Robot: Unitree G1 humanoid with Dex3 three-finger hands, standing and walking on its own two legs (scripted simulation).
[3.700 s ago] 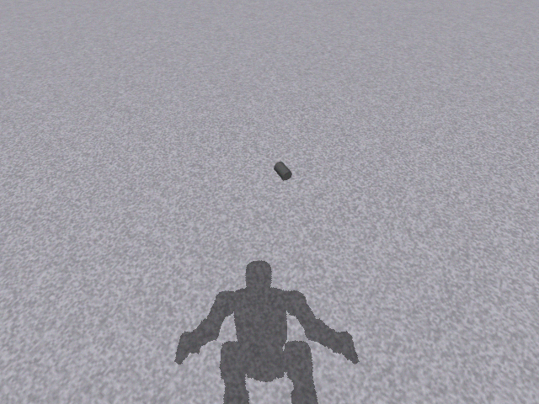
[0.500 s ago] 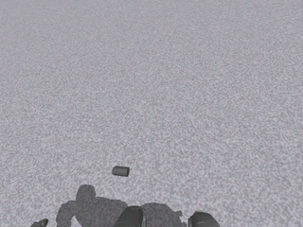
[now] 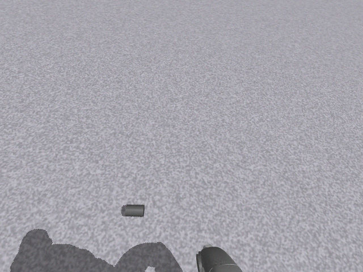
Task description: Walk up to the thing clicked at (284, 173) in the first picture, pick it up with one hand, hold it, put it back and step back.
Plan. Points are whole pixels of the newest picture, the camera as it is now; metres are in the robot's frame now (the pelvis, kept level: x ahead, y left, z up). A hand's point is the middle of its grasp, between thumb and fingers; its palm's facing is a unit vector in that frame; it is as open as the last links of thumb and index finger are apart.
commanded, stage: walk up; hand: left
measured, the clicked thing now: (135, 210) +0.49 +0.20 -0.72
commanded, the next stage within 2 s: none
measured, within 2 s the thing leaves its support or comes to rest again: neither
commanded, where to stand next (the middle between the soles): +0.12 -0.07 m, yaw +0 degrees
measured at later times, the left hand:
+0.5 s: hand (98, 246) +0.20 +0.20 -0.13, palm faces -0.11 -0.92 -0.38, open 7.4 cm
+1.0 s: hand out of the picture +0.10 +0.19 -0.14, palm faces -0.02 -0.93 -0.38, open 7.4 cm
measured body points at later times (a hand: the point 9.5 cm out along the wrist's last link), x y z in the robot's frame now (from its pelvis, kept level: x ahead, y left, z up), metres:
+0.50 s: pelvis +0.04 -0.04 +0.00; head +0.07 -0.05 +0.44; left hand +0.21 +0.25 -0.11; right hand +0.08 -0.37 -0.12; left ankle +0.09 +0.09 -0.70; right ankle +0.07 -0.16 -0.72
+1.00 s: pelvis +0.02 -0.07 +0.01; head +0.04 -0.08 +0.45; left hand +0.10 +0.24 -0.11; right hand +0.12 -0.39 -0.12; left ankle +0.10 +0.08 -0.72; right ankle +0.01 -0.20 -0.72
